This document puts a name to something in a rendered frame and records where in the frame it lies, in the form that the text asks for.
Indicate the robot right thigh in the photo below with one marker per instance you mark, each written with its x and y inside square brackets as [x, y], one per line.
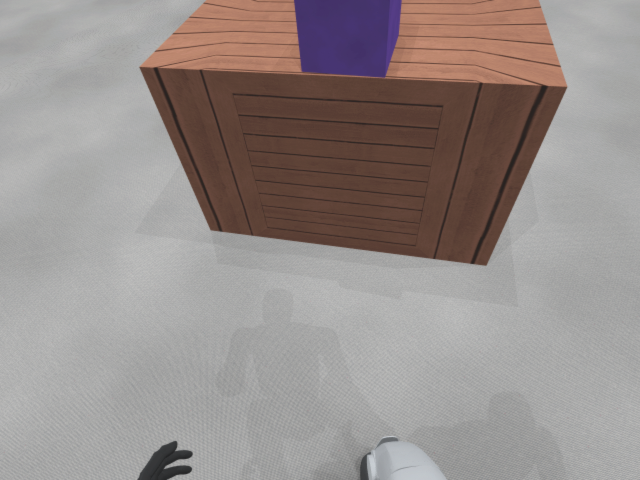
[400, 460]

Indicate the carton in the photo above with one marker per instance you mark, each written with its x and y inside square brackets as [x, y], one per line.
[347, 37]

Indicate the left robot hand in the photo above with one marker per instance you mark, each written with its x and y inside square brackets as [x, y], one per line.
[154, 470]

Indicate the right robot shin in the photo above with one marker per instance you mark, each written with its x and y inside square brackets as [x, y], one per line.
[386, 439]

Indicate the pedestal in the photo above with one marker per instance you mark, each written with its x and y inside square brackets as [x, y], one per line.
[426, 162]

